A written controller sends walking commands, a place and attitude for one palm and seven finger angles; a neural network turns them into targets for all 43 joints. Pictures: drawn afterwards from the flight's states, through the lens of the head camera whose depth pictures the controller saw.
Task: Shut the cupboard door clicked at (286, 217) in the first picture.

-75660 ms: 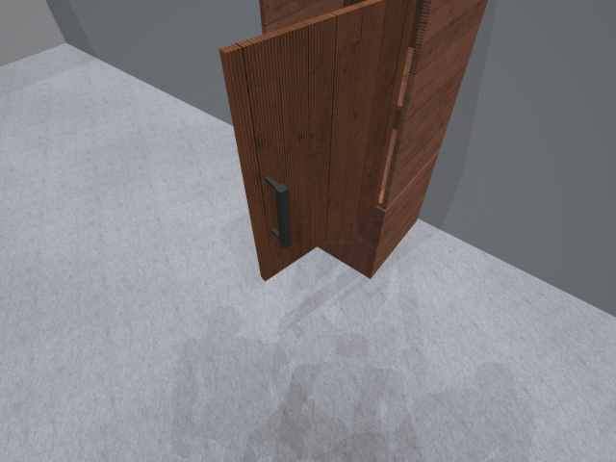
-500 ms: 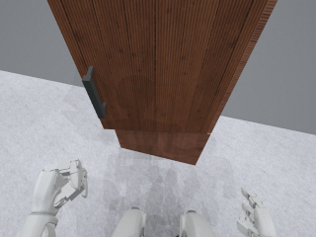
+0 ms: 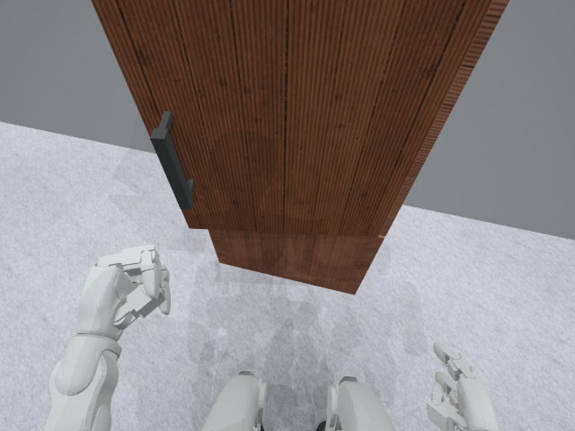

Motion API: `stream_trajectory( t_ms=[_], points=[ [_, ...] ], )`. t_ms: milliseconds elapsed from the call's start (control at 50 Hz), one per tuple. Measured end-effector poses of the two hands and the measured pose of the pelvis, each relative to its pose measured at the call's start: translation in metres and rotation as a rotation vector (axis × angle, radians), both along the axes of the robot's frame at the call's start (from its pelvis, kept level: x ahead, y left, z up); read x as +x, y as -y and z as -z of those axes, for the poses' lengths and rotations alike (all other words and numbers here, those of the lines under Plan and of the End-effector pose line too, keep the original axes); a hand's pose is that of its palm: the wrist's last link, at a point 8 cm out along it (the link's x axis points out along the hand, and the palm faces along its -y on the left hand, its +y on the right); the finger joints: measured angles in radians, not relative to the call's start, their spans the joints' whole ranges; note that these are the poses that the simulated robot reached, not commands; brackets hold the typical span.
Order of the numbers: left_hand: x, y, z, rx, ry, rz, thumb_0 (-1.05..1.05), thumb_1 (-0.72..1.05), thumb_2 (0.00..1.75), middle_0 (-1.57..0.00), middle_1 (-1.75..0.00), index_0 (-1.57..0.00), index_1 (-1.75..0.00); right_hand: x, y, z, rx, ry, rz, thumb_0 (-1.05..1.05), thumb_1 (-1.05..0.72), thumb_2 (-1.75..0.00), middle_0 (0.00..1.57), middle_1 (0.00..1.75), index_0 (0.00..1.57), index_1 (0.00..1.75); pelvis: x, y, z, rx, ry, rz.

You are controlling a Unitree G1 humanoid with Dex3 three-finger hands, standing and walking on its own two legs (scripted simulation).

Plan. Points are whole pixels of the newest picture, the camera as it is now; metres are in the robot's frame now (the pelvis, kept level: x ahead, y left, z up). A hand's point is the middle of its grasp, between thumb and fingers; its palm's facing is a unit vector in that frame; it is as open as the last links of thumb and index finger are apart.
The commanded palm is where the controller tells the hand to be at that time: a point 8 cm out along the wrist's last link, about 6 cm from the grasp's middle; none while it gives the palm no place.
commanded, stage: bring the fist close to the handle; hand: left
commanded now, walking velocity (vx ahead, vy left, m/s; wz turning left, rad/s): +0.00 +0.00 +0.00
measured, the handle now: (177, 164) +0.50 +0.21 +0.03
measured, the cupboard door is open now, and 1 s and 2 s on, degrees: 12 12 3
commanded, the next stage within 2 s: push the door shut along its arc in 1.00 s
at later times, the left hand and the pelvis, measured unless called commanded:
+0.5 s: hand (179, 236) +0.36 +0.18 +0.04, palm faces +0.00 -1.00 -0.04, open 3.1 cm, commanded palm +0.34 +0.23 +0.03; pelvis +0.00 +0.01 +0.00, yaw -1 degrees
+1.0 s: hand (188, 222) +0.39 +0.17 +0.04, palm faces +0.02 -1.00 -0.05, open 3.1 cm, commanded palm +0.36 +0.23 +0.03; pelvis +0.00 +0.00 +0.00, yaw -1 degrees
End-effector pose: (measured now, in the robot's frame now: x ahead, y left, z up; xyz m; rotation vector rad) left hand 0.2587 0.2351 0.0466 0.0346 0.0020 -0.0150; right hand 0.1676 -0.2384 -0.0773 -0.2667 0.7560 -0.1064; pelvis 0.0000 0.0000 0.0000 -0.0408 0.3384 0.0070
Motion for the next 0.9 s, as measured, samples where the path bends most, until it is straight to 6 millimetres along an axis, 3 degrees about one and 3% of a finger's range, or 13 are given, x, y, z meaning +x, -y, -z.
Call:
stream_trajectory(
  t_ms=[640,900],
  points=[
    [0.099,0.006,0.006,0.006,0.024,-0.023,0.02,0.90,0.90,-1.30,-1.50,-1.30,-1.50,-0.046,0.011,0.020,-0.006,-0.201,0.076,0.01,-0.90,-0.90,0.21,0.30,0.20,0.30,0.001,-0.005,-0.002,0.012,-0.038,0.017],
    [0.108,0.012,0.009,0.011,0.020,-0.036,0.02,0.90,0.90,-1.30,-1.50,-1.29,-1.50,-0.065,0.020,0.023,-0.004,-0.266,0.112,0.01,-0.90,-0.90,0.21,0.30,0.20,0.30,0.001,-0.001,-0.004,0.020,-0.048,0.025]
  ],
)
